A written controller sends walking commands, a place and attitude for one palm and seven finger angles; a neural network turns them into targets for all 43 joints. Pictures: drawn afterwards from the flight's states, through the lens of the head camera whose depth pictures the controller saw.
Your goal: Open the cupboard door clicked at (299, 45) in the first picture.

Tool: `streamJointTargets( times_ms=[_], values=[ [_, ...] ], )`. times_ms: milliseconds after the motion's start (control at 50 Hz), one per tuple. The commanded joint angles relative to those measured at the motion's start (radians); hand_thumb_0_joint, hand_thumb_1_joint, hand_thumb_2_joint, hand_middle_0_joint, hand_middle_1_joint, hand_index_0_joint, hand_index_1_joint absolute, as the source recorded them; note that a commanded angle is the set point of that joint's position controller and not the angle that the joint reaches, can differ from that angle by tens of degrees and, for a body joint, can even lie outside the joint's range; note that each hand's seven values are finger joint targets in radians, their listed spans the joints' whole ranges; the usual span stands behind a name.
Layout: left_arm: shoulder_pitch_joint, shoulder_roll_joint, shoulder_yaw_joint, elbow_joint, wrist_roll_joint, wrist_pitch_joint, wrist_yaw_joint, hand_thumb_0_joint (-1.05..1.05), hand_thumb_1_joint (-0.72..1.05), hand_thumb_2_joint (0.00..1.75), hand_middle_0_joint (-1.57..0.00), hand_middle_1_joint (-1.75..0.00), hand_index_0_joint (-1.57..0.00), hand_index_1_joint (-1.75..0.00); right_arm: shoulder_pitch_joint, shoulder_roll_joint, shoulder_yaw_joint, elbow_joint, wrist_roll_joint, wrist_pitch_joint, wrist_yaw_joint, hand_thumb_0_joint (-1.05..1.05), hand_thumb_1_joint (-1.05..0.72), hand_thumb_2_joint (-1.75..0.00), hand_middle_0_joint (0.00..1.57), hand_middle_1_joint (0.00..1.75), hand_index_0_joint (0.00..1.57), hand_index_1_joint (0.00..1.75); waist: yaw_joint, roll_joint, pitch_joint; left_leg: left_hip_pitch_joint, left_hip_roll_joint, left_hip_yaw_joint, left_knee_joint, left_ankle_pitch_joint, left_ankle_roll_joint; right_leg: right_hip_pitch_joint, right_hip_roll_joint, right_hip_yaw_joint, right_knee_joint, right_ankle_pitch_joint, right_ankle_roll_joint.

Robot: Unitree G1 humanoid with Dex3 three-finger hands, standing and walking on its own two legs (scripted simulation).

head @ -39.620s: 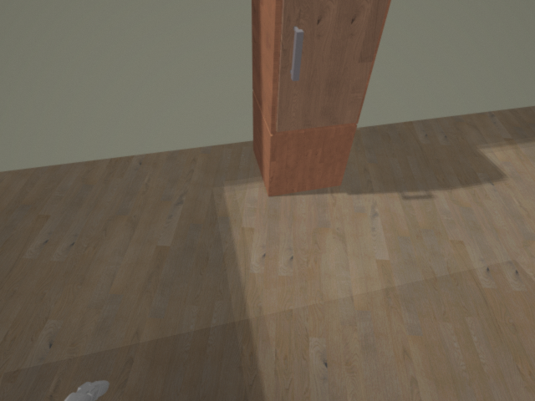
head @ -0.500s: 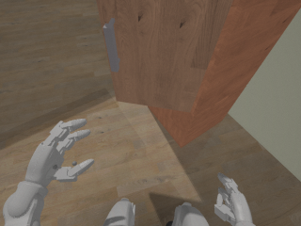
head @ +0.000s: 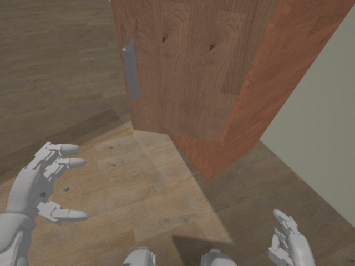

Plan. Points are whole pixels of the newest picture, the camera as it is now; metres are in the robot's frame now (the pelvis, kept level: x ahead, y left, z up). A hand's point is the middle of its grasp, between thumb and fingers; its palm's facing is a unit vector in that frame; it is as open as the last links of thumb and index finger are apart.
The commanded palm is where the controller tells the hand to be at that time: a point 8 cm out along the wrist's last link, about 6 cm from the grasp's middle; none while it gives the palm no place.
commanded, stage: raise the hand with hooked fingers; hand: left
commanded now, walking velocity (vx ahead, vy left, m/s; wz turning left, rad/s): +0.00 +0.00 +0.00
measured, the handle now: (133, 70) +0.60 +0.17 +0.06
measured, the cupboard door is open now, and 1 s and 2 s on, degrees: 46 46 46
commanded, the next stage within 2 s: move the hooked fingers beside the handle in 0.92 s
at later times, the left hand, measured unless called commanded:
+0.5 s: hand (47, 158) +0.30 +0.28 +0.07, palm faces -0.04 -1.00 -0.05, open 14.0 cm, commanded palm +0.27 +0.32 +0.08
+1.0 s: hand (54, 163) +0.29 +0.26 +0.07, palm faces -0.04 -1.00 -0.04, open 14.0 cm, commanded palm +0.27 +0.31 +0.08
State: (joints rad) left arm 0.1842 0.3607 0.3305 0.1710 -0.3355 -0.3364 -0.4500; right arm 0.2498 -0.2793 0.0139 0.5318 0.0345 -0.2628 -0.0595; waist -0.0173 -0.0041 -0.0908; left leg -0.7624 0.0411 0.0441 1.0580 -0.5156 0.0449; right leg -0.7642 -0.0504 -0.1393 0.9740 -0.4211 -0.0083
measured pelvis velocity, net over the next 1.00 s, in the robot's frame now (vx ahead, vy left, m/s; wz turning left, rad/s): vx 0.01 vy -0.01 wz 0.00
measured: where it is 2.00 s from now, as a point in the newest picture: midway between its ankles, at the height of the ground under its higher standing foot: outside the picture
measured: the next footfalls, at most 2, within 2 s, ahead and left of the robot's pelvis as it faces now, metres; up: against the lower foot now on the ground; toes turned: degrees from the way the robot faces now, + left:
none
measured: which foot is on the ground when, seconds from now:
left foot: down 0.00-1.00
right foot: down 0.00-1.00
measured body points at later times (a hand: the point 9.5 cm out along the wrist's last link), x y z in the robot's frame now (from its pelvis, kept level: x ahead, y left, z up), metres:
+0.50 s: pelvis +0.01 +0.00 +0.01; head +0.08 +0.02 +0.46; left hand +0.30 +0.34 +0.08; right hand +0.16 -0.25 -0.07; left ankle +0.00 +0.08 -0.67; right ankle +0.03 -0.12 -0.67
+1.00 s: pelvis +0.01 -0.01 +0.01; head +0.07 +0.00 +0.46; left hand +0.29 +0.32 +0.08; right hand +0.16 -0.26 -0.06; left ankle +0.00 +0.08 -0.67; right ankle +0.03 -0.12 -0.67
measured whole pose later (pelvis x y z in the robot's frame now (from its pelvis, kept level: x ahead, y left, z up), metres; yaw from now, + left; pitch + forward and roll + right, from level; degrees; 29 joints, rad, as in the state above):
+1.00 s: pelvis +0.01 -0.01 +0.01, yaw +0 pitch +12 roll -2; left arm -0.03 0.44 0.44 0.45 -0.36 -0.31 -0.58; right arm 0.28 -0.28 0.05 0.55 0.03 -0.21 -0.06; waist -0.02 0.02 -0.09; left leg -0.70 0.05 0.04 0.96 -0.48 0.03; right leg -0.70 -0.04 -0.14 0.89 -0.39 -0.02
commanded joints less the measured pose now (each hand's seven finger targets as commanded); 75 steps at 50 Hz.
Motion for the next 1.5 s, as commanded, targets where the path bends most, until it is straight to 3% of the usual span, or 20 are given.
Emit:
streamJointTargets(
  times_ms=[0, 60, 100, 160, 200, 260, 360, 480, 560, 620, 780, 940, 1000, 1060, 1120, 1200, 1240, 1280, 1400, 1480],
  values=[
    [-0.106, 0.176, 0.108, -0.154, -0.036, -0.044, 0.007, 0.0, -0.5, 0.3, -0.3, -1.2, -0.3, -1.2, 0.01, -0.142, -0.047, -0.129, 0.003, -0.037, -0.001, 0.0, -0.9, -0.9, 0.2, 0.3, 0.2, 0.3, 0.013, 0.124, -0.219, 0.171, -0.025, -0.094, -0.215, 0.39, -0.048, 0.145, 0.063, 0.042, -0.1, 0.199, -0.02],
    [-0.162, 0.177, 0.079, -0.079, -0.02, -0.004, -0.031, 0.0, -0.5, 0.3, -0.3, -1.2, -0.3, -1.2, 0.016, -0.155, -0.043, -0.134, 0.006, -0.026, -0.002, 0.0, -0.9, -0.9, 0.2, 0.3, 0.2, 0.3, -0.006, 0.102, -0.179, 0.151, -0.025, -0.095, -0.222, 0.356, -0.044, 0.137, 0.067, 0.043, -0.114, 0.187, -0.022],
    [-0.216, 0.213, 0.094, -0.072, -0.014, 0.01, -0.056, 0.0, -0.5, 0.3, -0.3, -1.2, -0.3, -1.2, 0.018, -0.163, -0.045, -0.134, 0.009, -0.021, -0.006, 0.0, -0.9, -0.9, 0.2, 0.3, 0.2, 0.3, -0.013, 0.08, -0.207, 0.161, -0.024, -0.095, -0.223, 0.342, -0.039, 0.143, 0.065, 0.047, -0.126, 0.185, -0.017],
    [-0.299, 0.272, 0.143, -0.083, -0.032, 0.006, -0.078, 0.0, -0.5, 0.3, -0.3, -1.2, -0.3, -1.2, 0.013, -0.164, -0.039, -0.132, 0.003, -0.022, -0.014, 0.0, -0.9, -0.9, 0.2, 0.3, 0.2, 0.3, 0.0, 0.112, -0.243, 0.19, -0.028, -0.099, -0.223, 0.379, -0.043, 0.172, 0.069, 0.052, -0.123, 0.211, -0.027],
    [-0.31, 0.308, 0.185, -0.107, -0.043, -0.016, -0.083, 0.0, -0.5, 0.3, -0.3, -1.2, -0.3, -1.2, 0.023, -0.158, -0.038, -0.129, -0.001, -0.024, -0.016, 0.0, -0.9, -0.9, 0.2, 0.3, 0.2, 0.3, 0.014, 0.13, -0.316, 0.245, -0.023, -0.104, -0.222, 0.475, -0.05, 0.197, 0.067, 0.054, -0.118, 0.259, -0.025],
    [-0.326, 0.333, 0.211, -0.09, -0.05, -0.039, -0.081, 0.0, -0.5, 0.3, -0.3, -1.2, -0.3, -1.2, 0.028, -0.157, -0.037, -0.114, -0.006, -0.027, -0.013, 0.0, -0.9, -0.9, 0.2, 0.3, 0.2, 0.3, 0.018, 0.14, -0.311, 0.261, -0.019, -0.109, -0.217, 0.525, -0.058, 0.192, 0.072, 0.052, -0.114, 0.277, -0.027],
    [-0.358, 0.323, 0.198, 0.066, -0.049, 0.009, -0.118, 0.0, -0.5, 0.3, -0.3, -1.2, -0.3, -1.2, 0.03, -0.167, -0.034, -0.105, 0.004, -0.009, -0.015, 0.0, -0.9, -0.9, 0.2, 0.3, 0.2, 0.3, 0.007, 0.116, -0.24, 0.211, -0.021, -0.099, -0.245, 0.435, -0.048, 0.184, 0.067, 0.051, -0.142, 0.23, -0.027],
    [-0.354, 0.321, 0.192, 0.071, -0.064, 0.026, -0.161, 0.0, -0.5, 0.3, -0.3, -1.2, -0.3, -1.2, 0.045, -0.168, -0.04, -0.124, 0.005, -0.003, -0.007, 0.0, -0.9, -0.9, 0.2, 0.3, 0.2, 0.3, 0.011, 0.088, -0.301, 0.235, -0.025, -0.086, -0.248, 0.478, -0.04, 0.224, 0.067, 0.062, -0.161, 0.279, -0.021],
    [-0.365, 0.348, 0.221, 0.058, -0.064, -0.014, -0.137, 0.0, -0.5, 0.3, -0.3, -1.2, -0.3, -1.2, 0.045, -0.171, -0.043, -0.125, -0.002, -0.002, 0.001, 0.0, -0.9, -0.9, 0.2, 0.3, 0.2, 0.3, 0.014, 0.074, -0.263, 0.201, -0.027, -0.083, -0.247, 0.441, -0.039, 0.22, 0.071, 0.063, -0.157, 0.26, -0.026],
    [-0.371, 0.353, 0.229, 0.055, -0.057, -0.035, -0.116, 0.0, -0.5, 0.3, -0.3, -1.2, -0.3, -1.2, 0.043, -0.165, -0.043, -0.127, 0.0, 0.003, 0.001, 0.0, -0.9, -0.9, 0.2, 0.3, 0.2, 0.3, 0.014, 0.121, -0.252, 0.205, -0.028, -0.08, -0.262, 0.382, -0.04, 0.2, 0.066, 0.066, -0.164, 0.203, -0.025],
    [-0.376, 0.347, 0.211, 0.031, -0.051, -0.035, -0.118, 0.0, -0.5, 0.3, -0.3, -1.2, -0.3, -1.2, 0.045, -0.16, -0.039, -0.128, 0.001, 0.002, -0.007, 0.0, -0.9, -0.9, 0.2, 0.3, 0.2, 0.3, -0.001, 0.12, -0.279, 0.208, -0.029, -0.073, -0.259, 0.364, -0.028, 0.235, 0.065, 0.081, -0.178, 0.218, -0.021],
    [-0.379, 0.322, 0.194, 0.111, -0.056, -0.019, -0.134, 0.0, -0.5, 0.3, -0.3, -1.2, -0.3, -1.2, 0.038, -0.16, -0.035, -0.118, 0.006, -0.001, -0.013, 0.0, -0.9, -0.9, 0.2, 0.3, 0.2, 0.3, -0.006, 0.092, -0.218, 0.167, -0.031, -0.07, -0.257, 0.313, -0.026, 0.212, 0.061, 0.085, -0.189, 0.185, -0.019],
    [-0.393, 0.338, 0.196, 0.074, -0.053, -0.025, -0.142, 0.0, -0.5, 0.3, -0.3, -1.2, -0.3, -1.2, 0.037, -0.159, -0.036, -0.122, 0.005, -0.003, -0.011, 0.0, -0.9, -0.9, 0.2, 0.3, 0.2, 0.3, 0.001, 0.111, -0.264, 0.188, -0.032, -0.07, -0.251, 0.35, -0.027, 0.235, 0.059, 0.088, -0.178, 0.22, -0.021],
    [-0.509, 0.374, 0.213, 0.113, -0.051, -0.033, -0.133, 0.0, -0.5, 0.3, -0.3, -1.2, -0.3, -1.2, 0.047, -0.166, -0.032, -0.099, -0.001, 0.0, -0.022, 0.0, -0.9, -0.9, 0.2, 0.3, 0.2, 0.3, -0.021, 0.072, -0.238, 0.155, -0.029, -0.07, -0.232, 0.324, -0.024, 0.217, 0.064, 0.096, -0.176, 0.202, -0.02],
    [-0.566, 0.339, 0.178, 0.144, -0.045, -0.046, -0.134, 0.0, -0.5, 0.3, -0.3, -1.2, -0.3, -1.2, 0.049, -0.16, -0.029, -0.092, 0.003, 0.001, -0.027, 0.0, -0.9, -0.9, 0.2, 0.3, 0.2, 0.3, -0.027, 0.108, -0.238, 0.166, -0.03, -0.071, -0.236, 0.306, -0.027, 0.189, 0.06, 0.095, -0.174, 0.181, -0.02],
    [-0.68, 0.375, 0.172, 0.225, -0.019, -0.036, -0.14, 0.0, -0.5, 0.3, -0.3, -1.2, -0.3, -1.2, 0.068, -0.167, -0.029, -0.07, 0.004, 0.011, -0.034, 0.0, -0.9, -0.9, 0.2, 0.3, 0.2, 0.3, -0.041, 0.109, -0.261, 0.155, -0.028, -0.073, -0.231, 0.282, -0.027, 0.178, 0.056, 0.101, -0.171, 0.158, -0.019],
    [-0.692, 0.36, 0.152, 0.242, -0.009, -0.03, -0.141, 0.0, -0.5, 0.3, -0.3, -1.2, -0.3, -1.2, 0.071, -0.165, -0.031, -0.073, 0.004, 0.014, -0.032, 0.0, -0.9, -0.9, 0.2, 0.3, 0.2, 0.3, -0.036, 0.122, -0.279, 0.166, -0.029, -0.073, -0.234, 0.293, -0.026, 0.174, 0.053, 0.1, -0.168, 0.169, -0.02],
    [-0.702, 0.403, 0.188, 0.26, -0.005, -0.027, -0.14, 0.0, -0.5, 0.3, -0.3, -1.2, -0.3, -1.2, 0.084, -0.169, -0.032, -0.074, 0.001, 0.022, -0.03, 0.0, -0.9, -0.9, 0.2, 0.3, 0.2, 0.3, -0.024, 0.105, -0.334, 0.17, -0.027, -0.07, -0.225, 0.342, -0.025, 0.212, 0.055, 0.103, -0.156, 0.218, -0.021],
    [-0.697, 0.416, 0.21, 0.293, 0.002, -0.033, -0.111, 0.0, -0.5, 0.3, -0.3, -1.2, -0.3, -1.2, 0.104, -0.167, -0.037, -0.083, -0.001, 0.05, -0.012, 0.0, -0.9, -0.9, 0.2, 0.3, 0.2, 0.3, -0.008, 0.112, -0.365, 0.171, -0.024, -0.065, -0.225, 0.434, -0.03, 0.235, 0.057, 0.098, -0.14, 0.298, -0.018],
    [-0.754, 0.426, 0.21, 0.364, 0.017, -0.032, -0.096, 0.0, -0.5, 0.3, -0.3, -1.2, -0.3, -1.2, 0.122, -0.175, -0.038, -0.074, 0.0, 0.074, -0.008, 0.0, -0.9, -0.9, 0.2, 0.3, 0.2, 0.3, -0.029, 0.073, -0.318, 0.121, -0.023, -0.054, -0.228, 0.376, -0.026, 0.222, 0.06, 0.103, -0.15, 0.272, -0.014]
  ],
)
